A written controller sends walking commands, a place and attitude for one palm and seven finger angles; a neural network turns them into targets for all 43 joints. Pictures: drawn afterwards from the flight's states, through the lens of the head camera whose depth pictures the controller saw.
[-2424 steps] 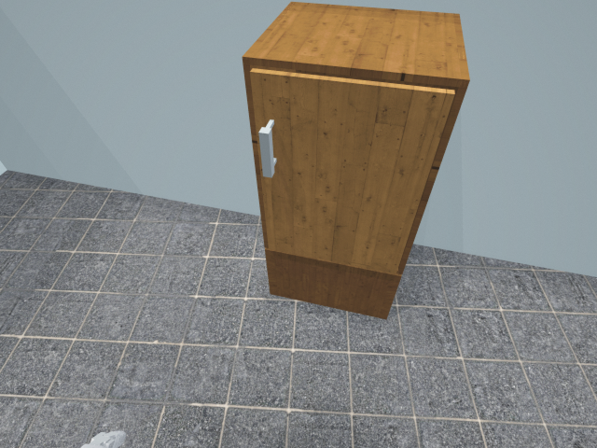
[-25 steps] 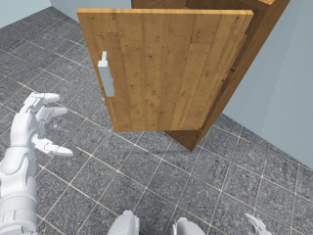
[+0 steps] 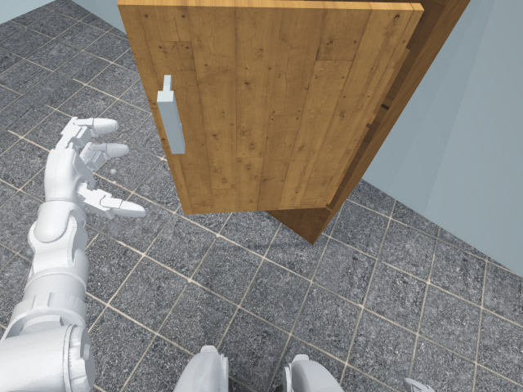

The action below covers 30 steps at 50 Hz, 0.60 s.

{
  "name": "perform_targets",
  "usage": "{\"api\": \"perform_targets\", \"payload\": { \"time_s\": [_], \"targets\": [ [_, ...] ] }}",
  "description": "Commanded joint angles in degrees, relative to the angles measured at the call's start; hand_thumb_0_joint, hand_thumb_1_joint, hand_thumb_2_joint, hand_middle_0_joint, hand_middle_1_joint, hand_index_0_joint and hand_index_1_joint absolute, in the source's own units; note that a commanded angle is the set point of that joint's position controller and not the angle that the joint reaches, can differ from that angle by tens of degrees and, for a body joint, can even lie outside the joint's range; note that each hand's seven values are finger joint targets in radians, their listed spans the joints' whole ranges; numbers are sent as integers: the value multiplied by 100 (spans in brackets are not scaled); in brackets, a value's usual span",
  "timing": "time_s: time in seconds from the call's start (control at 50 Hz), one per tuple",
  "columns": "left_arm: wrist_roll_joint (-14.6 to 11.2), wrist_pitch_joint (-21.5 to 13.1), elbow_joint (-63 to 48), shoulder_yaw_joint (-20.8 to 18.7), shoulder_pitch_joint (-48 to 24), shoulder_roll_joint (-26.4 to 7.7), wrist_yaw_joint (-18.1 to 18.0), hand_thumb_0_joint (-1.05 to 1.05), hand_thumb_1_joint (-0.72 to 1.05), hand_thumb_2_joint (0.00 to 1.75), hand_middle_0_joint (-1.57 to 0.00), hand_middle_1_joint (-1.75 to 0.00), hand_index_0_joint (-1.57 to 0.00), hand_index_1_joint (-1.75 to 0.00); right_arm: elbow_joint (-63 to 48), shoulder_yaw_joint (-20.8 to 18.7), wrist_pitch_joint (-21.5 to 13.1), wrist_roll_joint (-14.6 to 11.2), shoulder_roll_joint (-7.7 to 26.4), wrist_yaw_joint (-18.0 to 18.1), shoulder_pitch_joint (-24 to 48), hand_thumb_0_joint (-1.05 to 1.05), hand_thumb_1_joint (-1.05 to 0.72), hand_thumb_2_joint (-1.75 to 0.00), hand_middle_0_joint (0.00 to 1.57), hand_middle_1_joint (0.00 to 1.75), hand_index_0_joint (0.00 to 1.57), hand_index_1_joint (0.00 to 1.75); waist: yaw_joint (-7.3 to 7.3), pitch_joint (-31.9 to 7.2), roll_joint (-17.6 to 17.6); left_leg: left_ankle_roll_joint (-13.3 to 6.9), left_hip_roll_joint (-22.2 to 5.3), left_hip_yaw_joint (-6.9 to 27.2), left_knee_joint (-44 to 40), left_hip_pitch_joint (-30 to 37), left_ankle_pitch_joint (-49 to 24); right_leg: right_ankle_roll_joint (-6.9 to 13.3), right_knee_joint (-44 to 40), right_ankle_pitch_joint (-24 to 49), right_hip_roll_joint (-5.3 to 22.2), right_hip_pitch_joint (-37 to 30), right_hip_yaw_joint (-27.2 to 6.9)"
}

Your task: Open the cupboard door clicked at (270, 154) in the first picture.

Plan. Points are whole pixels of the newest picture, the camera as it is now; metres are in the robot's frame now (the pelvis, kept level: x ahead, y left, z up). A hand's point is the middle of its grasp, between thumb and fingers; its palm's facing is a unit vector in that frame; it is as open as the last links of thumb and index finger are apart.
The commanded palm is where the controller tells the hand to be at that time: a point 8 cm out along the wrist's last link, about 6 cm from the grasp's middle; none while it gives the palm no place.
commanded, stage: move the hooked fingers beside the handle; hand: left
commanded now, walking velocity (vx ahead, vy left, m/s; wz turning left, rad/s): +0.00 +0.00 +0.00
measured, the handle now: (173, 115) +0.55 +0.15 +0.05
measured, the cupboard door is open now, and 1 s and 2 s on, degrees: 43 43 43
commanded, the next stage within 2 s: slide the fingers in behind the handle in 1.26 s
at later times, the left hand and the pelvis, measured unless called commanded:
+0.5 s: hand (145, 137) +0.50 +0.19 +0.05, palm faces +0.11 -0.99 -0.01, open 14.0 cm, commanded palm +0.46 +0.24 +0.05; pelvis +0.00 -0.01 -0.01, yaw -1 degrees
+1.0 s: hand (148, 142) +0.49 +0.18 +0.05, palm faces +0.07 -1.00 -0.01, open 14.0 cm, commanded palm +0.46 +0.23 +0.05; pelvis +0.01 -0.01 -0.01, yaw -1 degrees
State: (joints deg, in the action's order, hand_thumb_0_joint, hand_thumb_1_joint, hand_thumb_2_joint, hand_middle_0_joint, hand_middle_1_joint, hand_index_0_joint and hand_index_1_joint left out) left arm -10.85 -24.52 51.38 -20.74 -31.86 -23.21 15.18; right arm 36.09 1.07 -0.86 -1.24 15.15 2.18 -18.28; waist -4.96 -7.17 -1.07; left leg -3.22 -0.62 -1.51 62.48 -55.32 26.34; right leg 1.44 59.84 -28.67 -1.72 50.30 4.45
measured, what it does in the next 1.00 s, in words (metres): stands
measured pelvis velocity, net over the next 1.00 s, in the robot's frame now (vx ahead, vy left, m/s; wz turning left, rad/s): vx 0.01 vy -0.01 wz -0.01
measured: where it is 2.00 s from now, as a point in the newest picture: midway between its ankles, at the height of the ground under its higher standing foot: outside the picture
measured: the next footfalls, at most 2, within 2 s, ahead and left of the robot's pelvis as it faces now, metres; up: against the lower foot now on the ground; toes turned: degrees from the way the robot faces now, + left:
none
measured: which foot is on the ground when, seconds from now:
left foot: down 0.00-1.00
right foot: down 0.00-1.00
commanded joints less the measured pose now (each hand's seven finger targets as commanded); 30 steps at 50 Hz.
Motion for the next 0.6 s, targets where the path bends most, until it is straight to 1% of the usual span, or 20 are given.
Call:
{"api": "perform_targets", "payload": {
  "time_s": [0.0,0.02,0.04,0.06,0.08,0.1,0.12,0.14,0.18,0.22,0.26,0.32,0.36,0.4,0.42,0.44,0.46,0.5,0.54,0.58],
  "targets": [
    [-21,-490,-1055,-78,-2495,-1227,-133,0,-50,30,-30,-120,-30,-120,-361,-385,-47,41,1023,19,-605,0,-90,-90,20,30,20,30,-126,-2334,-705,257,-175,757,-767,2646,-2025,40,-664,1346,-48,59,-187],
    [8,-475,-879,-102,-2458,-1211,-173,0,-50,30,-30,-120,-30,-120,-358,-384,-15,41,1026,0,-625,0,-90,-90,20,30,20,30,-123,-2355,-590,247,-177,736,-763,2582,-1966,22,-670,1318,-55,54,-183],
    [21,-463,-684,-166,-2508,-1300,-217,0,-50,30,-30,-120,-30,-120,-348,-377,21,36,1045,-2,-628,0,-90,-90,20,30,20,30,-136,-2207,-454,244,-177,744,-781,2410,-1789,18,-681,1236,-55,49,-191],
    [57,-469,-595,-2,-2772,-1141,-248,0,-50,30,-30,-120,-30,-120,-339,-370,41,40,1030,-4,-622,0,-90,-90,20,30,20,30,-252,-2144,-453,216,-167,724,-767,2349,-1650,-2,-694,1171,-44,149,-192],
    [88,-453,-394,-55,-2888,-1191,-296,0,-50,30,-30,-120,-30,-120,-300,-372,63,51,1042,0,-661,0,-90,-90,20,30,20,30,-269,-2086,-329,201,-160,723,-746,2215,-1552,-8,-689,1139,-41,144,-204],
    [107,-476,-351,-145,-3027,-1288,-334,0,-50,30,-30,-120,-30,-120,-292,-358,69,78,1054,-3,-706,0,-90,-90,20,30,20,30,-263,-2115,-405,186,-145,720,-694,2179,-1632,3,-648,1191,-45,167,-205],
    [166,-503,-314,-222,-3070,-1442,-368,0,-50,30,-30,-120,-30,-120,-305,-356,99,78,1073,-17,-724,0,-90,-90,20,30,20,30,-218,-2244,-479,203,-146,724,-693,2205,-1641,7,-617,1174,-44,148,-219],
    [187,-538,-336,-232,-3139,-1452,-401,0,-50,30,-30,-120,-30,-120,-310,-365,121,91,1068,-22,-728,0,-90,-90,20,30,20,30,-229,-2375,-552,208,-149,718,-674,2305,-1723,9,-603,1216,-40,164,-216],
    [234,-650,-501,-322,-3136,-1535,-478,0,-50,30,-30,-120,-30,-120,-343,-375,162,127,1050,-54,-771,0,-90,-90,20,30,20,30,-132,-2735,-758,232,-146,693,-628,2526,-2054,20,-552,1409,-51,63,-234],
    [276,-702,-430,-206,-3166,-1397,-510,0,-50,30,-30,-120,-30,-120,-321,-364,210,151,1029,-103,-837,0,-90,-90,20,30,20,30,-185,-2861,-781,258,-177,724,-560,2671,-2395,20,-498,1598,-78,122,-207],
    [300,-663,-139,-145,-3283,-1326,-534,0,-50,30,-30,-120,-30,-120,-268,-363,272,152,1024,-126,-871,0,-90,-90,20,30,20,30,-292,-2605,-575,226,-176,697,-512,2401,-2219,-6,-521,1567,-90,145,-218],
    [346,-529,295,-308,-3434,-1557,-575,0,-50,30,-30,-120,-30,-120,-281,-339,345,143,1075,-110,-958,0,-90,-90,20,30,20,30,-412,-2332,-213,125,-129,587,-473,1802,-1824,-53,-579,1531,-89,-20,-297],
    [368,-475,419,-342,-3640,-1660,-583,0,-50,30,-30,-120,-30,-120,-290,-321,370,145,1075,-100,-993,0,-90,-90,20,30,20,30,-459,-2234,-222,88,-106,529,-436,1542,-1620,-67,-615,1462,-78,-54,-356],
    [386,-554,238,-586,-3795,-1982,-599,0,-50,30,-30,-120,-30,-120,-313,-322,367,170,1092,-92,-1048,0,-90,-90,20,30,20,30,-387,-2522,-361,80,-94,520,-355,1586,-1823,-45,-529,1658,-88,-198,-393],
    [412,-637,-5,-598,-3929,-2056,-588,0,-50,30,-30,-120,-30,-120,-326,-321,379,188,1084,-97,-1070,0,-90,-90,20,30,20,30,-367,-2896,-586,101,-101,519,-335,1829,-2052,-47,-481,1817,-86,-239,-406],
    [430,-707,-122,-588,-3963,-2049,-591,0,-50,30,-30,-120,-30,-120,-321,-326,388,194,1052,-110,-1081,0,-90,-90,20,30,20,30,-319,-3087,-771,121,-102,520,-306,2010,-2283,-31,-452,1982,-95,-279,-417],
    [427,-772,-246,-497,-3892,-1899,-575,0,-50,30,-30,-120,-30,-120,-320,-328,395,205,1009,-146,-1088,0,-90,-90,20,30,20,30,-276,-3259,-1004,151,-114,528,-299,2254,-2502,-16,-428,2094,-103,-259,-394],
    [408,-773,-84,-506,-3479,-1836,-516,0,-50,30,-30,-120,-30,-120,-302,-348,434,210,1013,-188,-1159,0,-90,-90,20,30,20,30,-267,-3219,-883,160,-141,539,-286,2375,-2759,-5,-427,2257,-143,-279,-344],
    [369,-623,121,-555,-3037,-1843,-451,0,-50,30,-30,-120,-30,-120,-347,-353,504,184,1031,-206,-1158,0,-90,-90,20,30,20,30,-208,-3013,-639,139,-123,466,-358,2078,-2614,-34,-505,2330,-140,-523,-357],
    [316,-489,183,-422,-3043,-1691,-379,0,-50,30,-30,-120,-30,-120,-394,-338,548,132,1013,-189,-1114,0,-90,-90,20,30,20,30,-297,-2705,-335,80,-97,392,-400,1706,-2253,-75,-605,2261,-131,-639,-405]
  ]
}}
